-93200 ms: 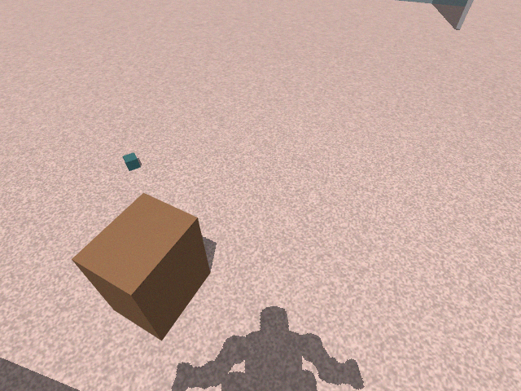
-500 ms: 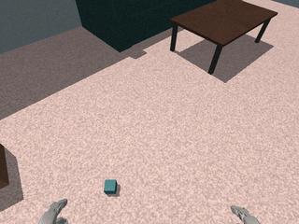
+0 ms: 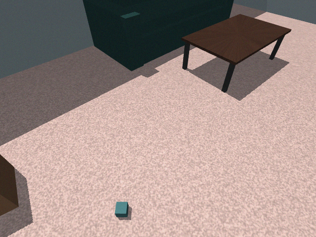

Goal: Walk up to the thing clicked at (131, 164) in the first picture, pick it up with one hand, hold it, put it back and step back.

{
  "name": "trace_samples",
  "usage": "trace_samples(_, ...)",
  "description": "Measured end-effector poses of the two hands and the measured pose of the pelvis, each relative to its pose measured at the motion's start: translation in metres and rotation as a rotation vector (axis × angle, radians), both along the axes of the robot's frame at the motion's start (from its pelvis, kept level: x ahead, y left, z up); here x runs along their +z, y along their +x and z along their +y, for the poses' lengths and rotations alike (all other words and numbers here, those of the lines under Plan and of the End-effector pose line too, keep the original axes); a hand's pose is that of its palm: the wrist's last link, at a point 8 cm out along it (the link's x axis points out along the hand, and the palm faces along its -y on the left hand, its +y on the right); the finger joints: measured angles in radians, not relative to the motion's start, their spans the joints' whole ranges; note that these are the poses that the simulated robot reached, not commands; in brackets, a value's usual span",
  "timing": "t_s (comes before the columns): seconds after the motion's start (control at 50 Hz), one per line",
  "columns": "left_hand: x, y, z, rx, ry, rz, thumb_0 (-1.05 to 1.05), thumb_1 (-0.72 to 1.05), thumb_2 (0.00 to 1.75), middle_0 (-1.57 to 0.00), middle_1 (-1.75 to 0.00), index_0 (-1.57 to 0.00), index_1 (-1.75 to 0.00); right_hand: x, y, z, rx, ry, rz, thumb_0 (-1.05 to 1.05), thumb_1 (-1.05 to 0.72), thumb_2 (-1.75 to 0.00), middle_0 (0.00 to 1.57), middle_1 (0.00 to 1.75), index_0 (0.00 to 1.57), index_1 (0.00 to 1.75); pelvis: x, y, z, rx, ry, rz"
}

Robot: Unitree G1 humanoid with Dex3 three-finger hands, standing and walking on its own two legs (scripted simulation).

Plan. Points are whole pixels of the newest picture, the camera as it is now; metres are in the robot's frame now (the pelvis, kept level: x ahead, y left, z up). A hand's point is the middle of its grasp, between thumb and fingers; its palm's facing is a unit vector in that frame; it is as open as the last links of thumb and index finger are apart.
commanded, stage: stand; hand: left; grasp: from above
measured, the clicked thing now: (121, 209) +0.44 +0.23 -0.74
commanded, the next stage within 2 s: step back in 1.80 s
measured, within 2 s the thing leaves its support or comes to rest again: neither
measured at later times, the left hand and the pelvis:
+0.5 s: hand out of the picture +0.04 +0.24 -0.16, palm faces +0.02 -0.94 -0.35, open 7.3 cm; pelvis +0.00 -0.01 +0.01, yaw +0 degrees
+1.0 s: hand out of the picture +0.08 +0.23 -0.15, palm faces +0.02 -0.94 -0.35, open 7.3 cm; pelvis +0.01 -0.02 +0.01, yaw +0 degrees
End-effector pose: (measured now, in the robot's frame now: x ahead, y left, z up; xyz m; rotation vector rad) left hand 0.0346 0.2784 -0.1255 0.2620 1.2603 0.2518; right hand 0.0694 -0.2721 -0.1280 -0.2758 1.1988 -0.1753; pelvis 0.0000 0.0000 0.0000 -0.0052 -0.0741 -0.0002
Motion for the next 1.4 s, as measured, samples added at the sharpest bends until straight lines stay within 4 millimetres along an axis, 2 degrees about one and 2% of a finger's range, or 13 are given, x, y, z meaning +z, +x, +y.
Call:
trace_samples(0.22,0.005,-0.003,0.006,-0.003,0.016,0.010,0.01,0.91,0.90,-0.20,-0.30,-0.21,-0.30,0.004,-0.013,-0.012,-0.016,-0.012,0.028,0.00,-0.91,-0.90,0.20,0.30,0.21,0.30,0.004,-0.006,-0.004,0.001,0.001,-0.008)
trace_samples(0.46,0.008,0.000,0.003,-0.011,0.018,0.027,0.01,0.91,0.90,-0.20,-0.30,-0.21,-0.30,0.004,-0.022,-0.023,-0.020,-0.019,0.069,0.00,-0.91,-0.90,0.20,0.30,0.21,0.30,0.005,-0.005,-0.009,0.001,0.002,0.002)
trace_samples(0.9,0.012,0.032,-0.004,-0.029,0.012,-0.008,0.01,0.91,0.90,-0.20,-0.30,-0.21,-0.30,0.007,0.000,-0.031,-0.008,-0.024,0.050,0.00,-0.91,-0.90,0.20,0.30,0.21,0.30,0.007,0.007,-0.015,-0.002,0.003,0.019)
trace_samples(1.4,0.014,0.047,-0.006,-0.037,0.014,-0.014,0.01,0.91,0.90,-0.20,-0.30,-0.21,-0.30,0.009,0.013,-0.038,-0.003,-0.028,0.048,0.00,-0.91,-0.90,0.20,0.30,0.21,0.30,0.008,0.016,-0.019,-0.002,0.003,0.030)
